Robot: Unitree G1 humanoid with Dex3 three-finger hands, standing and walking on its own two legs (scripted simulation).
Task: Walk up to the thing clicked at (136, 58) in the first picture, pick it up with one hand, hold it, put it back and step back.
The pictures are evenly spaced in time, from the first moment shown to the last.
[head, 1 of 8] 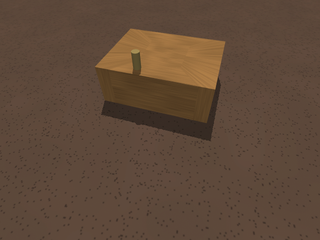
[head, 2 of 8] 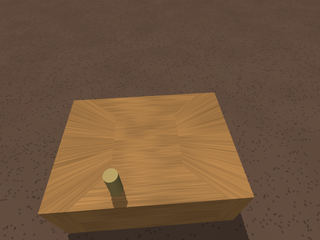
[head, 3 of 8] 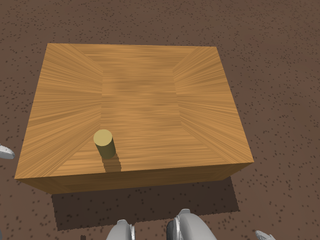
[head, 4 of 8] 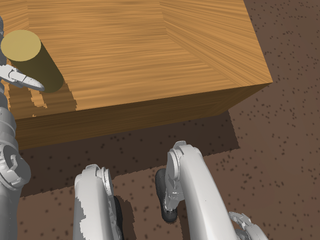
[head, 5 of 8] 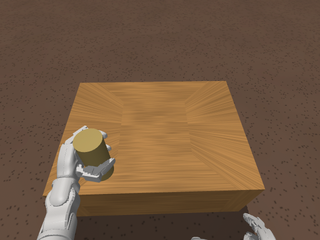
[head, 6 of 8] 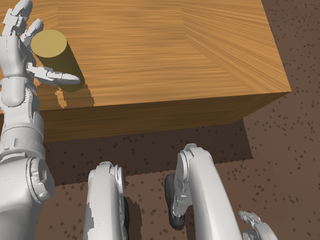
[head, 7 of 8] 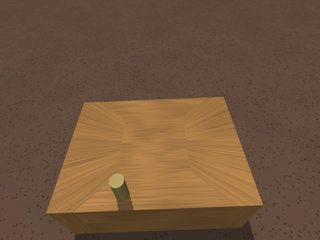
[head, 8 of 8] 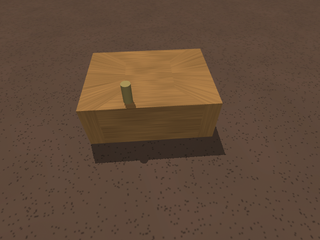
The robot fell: no
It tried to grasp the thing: yes
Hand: left
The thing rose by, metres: 0.35
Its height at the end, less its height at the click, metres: +0.00
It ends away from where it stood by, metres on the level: 0.01
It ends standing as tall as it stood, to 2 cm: yes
